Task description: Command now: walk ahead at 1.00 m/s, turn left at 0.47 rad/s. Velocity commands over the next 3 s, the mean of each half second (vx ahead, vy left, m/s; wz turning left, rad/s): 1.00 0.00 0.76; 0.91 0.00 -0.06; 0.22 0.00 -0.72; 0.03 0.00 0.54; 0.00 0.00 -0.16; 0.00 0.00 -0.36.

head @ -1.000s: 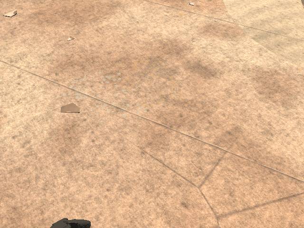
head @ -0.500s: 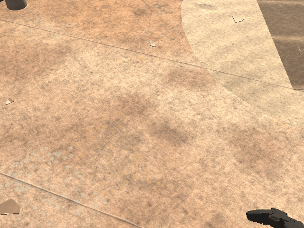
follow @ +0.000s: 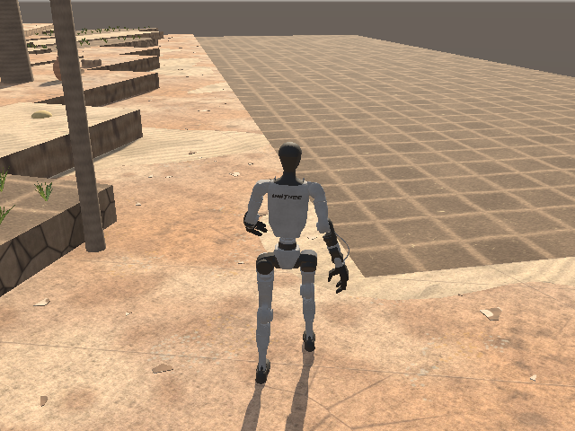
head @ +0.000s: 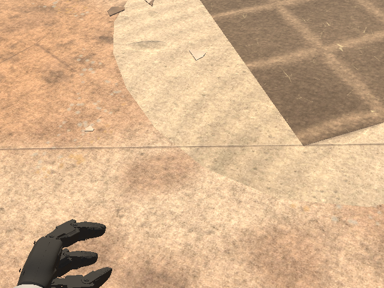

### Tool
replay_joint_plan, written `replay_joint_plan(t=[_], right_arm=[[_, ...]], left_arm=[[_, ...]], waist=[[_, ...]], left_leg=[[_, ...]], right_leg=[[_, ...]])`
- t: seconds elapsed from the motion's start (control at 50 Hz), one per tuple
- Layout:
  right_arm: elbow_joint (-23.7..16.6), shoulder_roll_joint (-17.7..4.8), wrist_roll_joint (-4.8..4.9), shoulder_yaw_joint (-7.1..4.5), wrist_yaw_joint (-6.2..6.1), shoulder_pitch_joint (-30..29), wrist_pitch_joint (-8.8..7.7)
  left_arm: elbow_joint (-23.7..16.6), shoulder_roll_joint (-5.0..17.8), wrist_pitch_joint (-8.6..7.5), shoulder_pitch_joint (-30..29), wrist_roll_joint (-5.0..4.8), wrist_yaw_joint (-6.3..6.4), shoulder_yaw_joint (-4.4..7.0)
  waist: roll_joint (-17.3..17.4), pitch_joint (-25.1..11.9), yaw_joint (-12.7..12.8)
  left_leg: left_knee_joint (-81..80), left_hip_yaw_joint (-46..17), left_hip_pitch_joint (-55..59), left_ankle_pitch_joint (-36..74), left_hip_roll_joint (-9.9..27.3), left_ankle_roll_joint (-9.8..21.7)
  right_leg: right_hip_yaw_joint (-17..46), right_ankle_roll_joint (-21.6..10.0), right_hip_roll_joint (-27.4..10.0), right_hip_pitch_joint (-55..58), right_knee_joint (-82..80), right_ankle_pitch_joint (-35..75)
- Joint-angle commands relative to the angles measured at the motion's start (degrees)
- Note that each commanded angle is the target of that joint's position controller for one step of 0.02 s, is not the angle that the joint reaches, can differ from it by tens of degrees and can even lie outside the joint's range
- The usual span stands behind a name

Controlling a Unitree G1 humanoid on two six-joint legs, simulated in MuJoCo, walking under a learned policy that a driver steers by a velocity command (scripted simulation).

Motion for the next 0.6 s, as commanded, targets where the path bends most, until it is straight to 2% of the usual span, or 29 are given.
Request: replay_joint_plan(t=[0.02,0.04,0.06,0.08,0.1,0.12,0.14,0.16,0.2,0.22,0.24,0.28,0.3,0.34,0.36,0.38,0.4,0.42,0.44,0.46,0.48,0.5,0.52,0.54,0.56,0.58,0.6], right_arm=[[-8.63,-10.38,0.75,-1.94,1.09,-13.93,-2.22],[-7.91,-10.43,0.70,-1.90,1.33,-12.26,-2.16],[-7.78,-9.04,0.68,-1.49,1.40,-12.29,-2.40],[-9.42,-1.45,-0.21,0.19,0.82,-12.60,-2.37],[-12.05,-0.66,2.71,0.59,0.38,-6.83,-1.75],[-11.09,-3.12,1.07,0.35,0.04,-10.66,-0.43],[-11.00,-3.26,-0.07,0.33,0.64,-14.25,0.26],[-10.35,-2.71,-0.20,0.35,1.21,-15.26,0.91],[-10.17,-0.48,-0.78,0.53,2.17,-16.33,2.58],[-11.87,0.64,-0.80,0.85,2.57,-17.66,3.24],[-12.85,0.74,-1.01,0.96,2.92,-20.75,3.72],[-15.89,1.05,-0.90,1.34,3.63,-25.94,3.81],[-17.17,1.35,-0.77,1.70,4.07,-27.90,3.66],[-18.41,1.31,-0.65,2.38,5.23,-31.91,3.59],[-18.77,1.44,-0.74,2.61,5.55,-33.16,3.56],[-18.51,0.81,-0.73,2.49,5.56,-32.96,3.52],[-17.73,-0.40,-0.60,2.11,5.28,-30.50,3.51],[-16.42,-2.16,-0.47,1.48,4.81,-25.27,3.48],[-13.93,-4.45,-0.53,0.43,4.21,-15.93,3.46],[-10.00,-7.24,-0.74,-1.16,3.20,-3.76,3.43],[-8.42,-10.14,-0.39,-2.67,1.62,-3.28,3.82],[-11.03,-16.54,-1.22,-3.61,0.87,-10.83,4.82],[-13.47,-18.00,-0.81,-4.39,0.69,-9.20,5.24],[-12.66,-15.60,-0.49,-4.06,0.09,-10.07,4.94],[-11.83,-11.66,-0.54,-3.02,-0.41,-12.35,4.20],[-11.68,-9.37,-0.70,-2.10,-0.82,-14.84,3.11],[-11.89,-7.20,-0.65,-1.10,-1.07,-16.88,1.97]], left_arm=[[2.28,6.22,0.42,13.88,-0.42,0.80,2.11],[4.31,7.91,0.23,19.94,0.21,1.87,3.16],[5.31,10.40,-0.22,27.64,1.53,3.20,4.26],[5.54,14.67,-0.71,35.86,2.96,4.48,4.95],[4.18,17.10,-0.05,31.73,2.29,4.93,5.59],[3.80,11.79,0.17,24.71,1.16,5.04,4.85],[3.76,7.49,-0.17,21.30,0.39,4.76,3.95],[4.47,5.67,-0.49,19.96,0.57,4.42,3.57],[6.88,3.29,-1.48,21.35,-0.28,4.26,2.95],[8.02,3.92,-2.05,21.58,-1.01,4.13,3.19],[9.02,2.77,-2.52,22.25,-1.48,3.98,3.07],[10.10,1.69,-3.17,21.80,-1.42,3.86,2.81],[10.30,2.13,-3.37,20.42,-1.38,4.05,2.91],[10.96,3.56,-3.39,19.61,-1.41,4.43,3.25],[11.41,4.87,-3.39,20.44,-1.41,4.59,3.45],[11.71,6.51,-3.28,22.12,-1.45,4.83,3.77],[11.63,8.64,-2.79,23.07,-1.38,5.13,4.29],[11.19,10.89,-1.92,22.49,-1.13,5.51,4.92],[10.34,12.72,-0.84,20.56,-0.80,5.78,5.49],[9.19,13.03,0.04,18.50,-0.57,5.75,5.62],[9.94,9.63,0.23,19.83,0.17,4.81,4.99],[5.08,2.05,-0.27,24.83,0.34,4.05,2.84],[0.70,6.12,-1.69,20.84,-0.23,4.13,2.79],[0.13,7.35,-2.72,16.35,-0.17,4.18,2.56],[1.69,7.10,-2.79,17.38,-0.31,4.31,2.17],[2.84,6.12,-1.96,18.35,0.39,4.34,1.69],[4.02,5.58,-0.61,20.80,0.91,4.05,1.42]], waist=[[1.55,0.97,13.78],[-1.07,-2.95,16.70],[-2.41,-8.12,21.12],[-13.32,-13.79,21.71],[-19.75,-17.49,16.05],[-10.46,-7.27,13.20],[-5.63,-1.54,12.37],[-3.48,1.26,10.80],[-4.64,5.05,8.49],[-6.97,4.71,7.05],[-5.40,5.67,7.12],[-4.86,6.41,6.11],[-4.97,6.93,5.22],[-2.20,7.93,5.23],[-1.57,7.93,5.28],[-1.75,6.46,5.07],[-3.17,3.86,3.49],[-4.74,0.47,0.18],[-5.50,-4.45,-4.80],[-3.88,-10.07,-9.83],[3.40,-8.28,-7.54],[17.08,-9.13,2.80],[11.56,-18.33,-0.60],[4.39,-10.05,0.10],[-1.82,-2.46,3.86],[-3.93,-0.01,6.72],[-4.45,1.44,9.26]], left_leg=[[-3.49,-8.41,-26.03,23.18,9.11,9.05],[9.38,-5.91,-24.73,29.66,6.13,7.85],[26.27,-3.85,-30.71,26.60,2.81,6.34],[49.32,-2.57,-37.18,-9.00,-0.43,5.67],[61.11,-1.62,-45.10,-8.01,-2.27,6.09],[63.97,-0.39,-49.11,-1.44,2.68,6.14],[61.54,0.70,-49.08,2.21,4.73,5.86],[59.75,0.72,-46.96,3.34,6.04,5.12],[57.18,0.72,-44.84,3.40,8.12,4.39],[56.27,1.04,-46.36,3.54,8.37,4.11],[55.94,1.34,-48.33,4.99,9.02,4.01],[51.29,2.93,-48.93,9.96,8.87,4.61],[46.27,3.81,-46.92,13.28,8.83,5.02],[33.84,9.31,-38.58,19.53,6.88,6.56],[29.31,12.32,-33.60,21.03,4.90,7.76],[27.46,14.81,-29.26,21.35,2.18,8.68],[26.93,16.27,-25.55,19.61,-0.22,9.52],[26.88,16.51,-20.11,16.53,-2.15,10.43],[26.98,15.28,-10.40,13.44,-3.67,11.84],[23.80,12.21,4.23,11.61,-4.55,13.74],[21.14,6.02,13.26,7.04,-2.10,15.31],[17.42,-21.25,21.93,10.18,10.56,21.95],[4.48,-39.06,27.21,-1.56,15.56,27.69],[-2.06,-40.49,20.07,-5.54,16.01,25.32],[-3.10,-34.17,9.50,-2.01,15.28,22.22],[-2.69,-27.98,0.26,3.00,13.14,20.15],[-3.47,-22.75,-7.10,7.61,11.34,19.07]], right_leg=[[-4.05,0.51,3.23,34.75,-4.80,4.32],[-4.46,-0.10,3.88,41.61,-6.66,1.17],[-0.59,-1.07,-1.17,52.02,-6.54,-3.91],[18.74,-1.88,-17.65,57.05,-12.51,-25.73],[47.92,-5.66,-26.68,54.63,-28.25,-37.51],[42.46,-7.36,-23.57,47.56,-28.86,-40.58],[31.25,-7.57,-20.35,41.47,-27.11,-29.87],[23.00,-6.94,-17.52,36.84,-27.42,-18.90],[10.85,-4.86,-14.22,31.52,-28.52,-3.15],[8.88,-5.34,-15.23,32.38,-29.63,0.19],[5.32,-5.22,-14.66,32.78,-31.20,4.70],[-2.94,-4.16,-12.92,32.95,-32.51,15.29],[-7.19,-3.51,-11.66,31.59,-33.64,16.85],[-14.51,-2.19,-8.75,28.90,-36.63,19.95],[-16.75,-1.78,-8.47,28.84,-36.09,28.92],[-17.65,-1.54,-8.72,31.02,-32.96,43.27],[-17.87,-1.19,-9.44,34.35,-27.65,56.72],[-17.73,-0.98,-10.53,36.23,-19.38,66.08],[-16.96,-1.34,-11.78,35.25,-6.79,70.58],[-15.73,-1.52,-11.61,29.30,10.38,64.82],[-15.27,-0.08,-3.94,16.34,31.56,18.15],[-11.60,3.05,3.89,-5.57,54.19,-20.12],[0.61,2.29,3.82,-13.44,56.31,-16.62],[2.36,1.92,0.74,-16.06,50.88,-12.63],[1.30,1.62,-2.43,-13.15,44.18,-8.74],[0.62,1.74,-4.54,-7.66,39.98,-8.32],[0.64,2.08,-5.92,-2.61,36.53,-8.53]])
